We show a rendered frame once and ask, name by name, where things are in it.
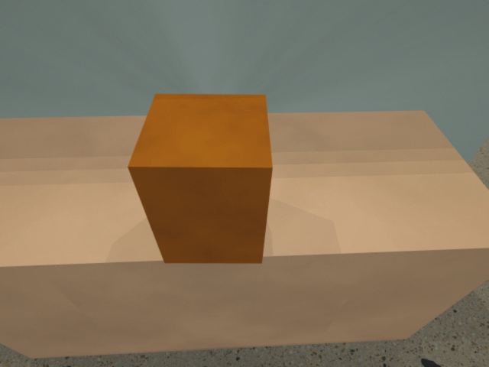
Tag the carton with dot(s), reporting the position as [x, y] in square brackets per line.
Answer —
[202, 168]

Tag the pedestal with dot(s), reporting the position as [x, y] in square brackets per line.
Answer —
[375, 226]

